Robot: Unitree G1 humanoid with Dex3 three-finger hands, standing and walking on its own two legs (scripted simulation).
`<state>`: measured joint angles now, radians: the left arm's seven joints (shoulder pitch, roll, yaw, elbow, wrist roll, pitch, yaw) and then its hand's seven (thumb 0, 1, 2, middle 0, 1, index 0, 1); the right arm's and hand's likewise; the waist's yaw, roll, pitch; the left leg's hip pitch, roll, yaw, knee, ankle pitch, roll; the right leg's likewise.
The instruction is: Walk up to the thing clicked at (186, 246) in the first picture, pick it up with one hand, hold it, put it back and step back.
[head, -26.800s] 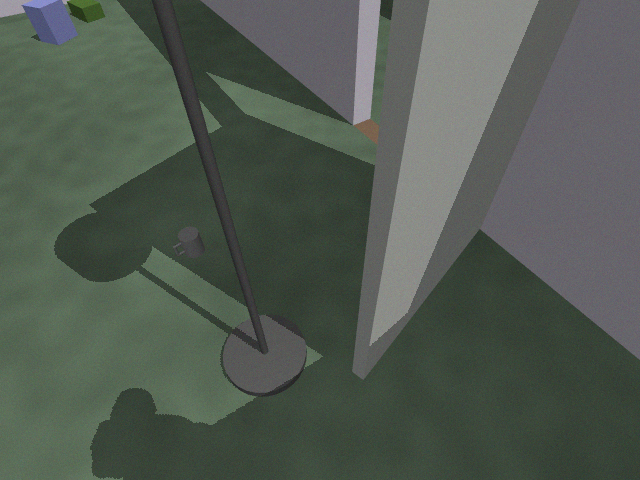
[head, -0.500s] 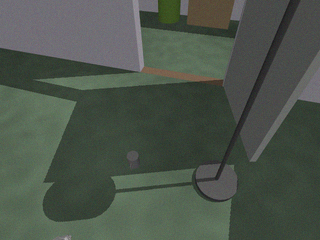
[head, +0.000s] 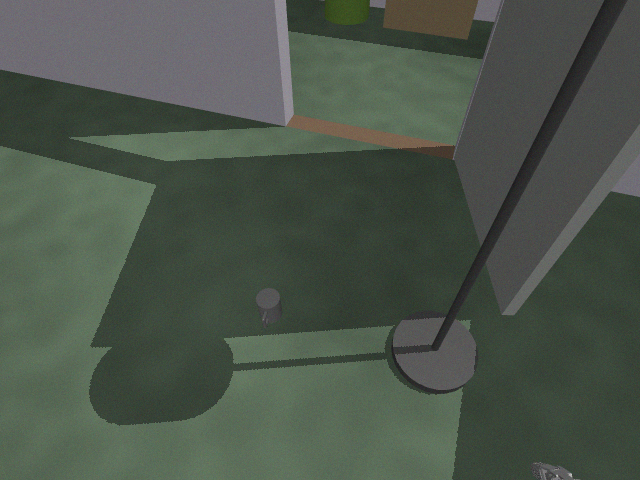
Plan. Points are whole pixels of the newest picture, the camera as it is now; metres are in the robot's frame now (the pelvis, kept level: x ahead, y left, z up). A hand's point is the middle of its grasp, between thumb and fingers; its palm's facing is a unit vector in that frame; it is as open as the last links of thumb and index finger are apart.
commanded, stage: stand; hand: left
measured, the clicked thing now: (268, 310) +0.73 +0.25 -0.73
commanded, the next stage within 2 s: walk up in 0.86 s
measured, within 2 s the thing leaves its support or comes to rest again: neither
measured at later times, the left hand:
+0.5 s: hand out of the picture +0.06 +0.25 -0.15, palm faces -0.05 -0.94 -0.33, open 7.4 cm
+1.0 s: hand out of the picture +0.05 +0.26 -0.15, palm faces +0.02 -0.94 -0.34, open 7.4 cm
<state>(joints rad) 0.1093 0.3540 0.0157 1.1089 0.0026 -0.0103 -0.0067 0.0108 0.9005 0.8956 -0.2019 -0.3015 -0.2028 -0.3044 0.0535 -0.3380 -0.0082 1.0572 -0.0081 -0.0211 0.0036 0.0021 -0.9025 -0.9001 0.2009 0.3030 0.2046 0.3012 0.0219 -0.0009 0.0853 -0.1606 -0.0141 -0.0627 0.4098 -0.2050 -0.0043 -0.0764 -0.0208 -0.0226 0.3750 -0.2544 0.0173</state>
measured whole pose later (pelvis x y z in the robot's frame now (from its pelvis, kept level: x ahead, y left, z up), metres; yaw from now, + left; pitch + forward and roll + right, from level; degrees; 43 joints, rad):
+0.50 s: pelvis -0.02 +0.00 +0.00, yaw -1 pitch -2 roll +0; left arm 0.10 0.35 0.00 1.14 0.01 -0.02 -0.01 0.01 0.90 0.90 -0.20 -0.30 -0.20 -0.30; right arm 0.11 -0.35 0.00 1.15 -0.01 -0.01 0.01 0.00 -0.90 -0.90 0.20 0.30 0.20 0.30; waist -0.01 0.00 0.06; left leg -0.14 0.00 -0.05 0.31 -0.13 -0.02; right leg -0.08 -0.01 -0.01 0.31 -0.19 0.01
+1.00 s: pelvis -0.01 +0.00 +0.00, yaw +0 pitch -2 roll +0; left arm 0.21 0.37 0.06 1.04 0.03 -0.05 -0.04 0.01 0.90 0.90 -0.20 -0.30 -0.21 -0.30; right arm 0.19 -0.38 -0.05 1.07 -0.04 -0.01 0.04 0.00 -0.90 -0.90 0.20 0.30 0.20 0.30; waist 0.02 0.00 0.04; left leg -0.28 -0.01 -0.04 0.63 -0.38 0.02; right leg -0.10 -0.01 -0.01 0.38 -0.24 -0.03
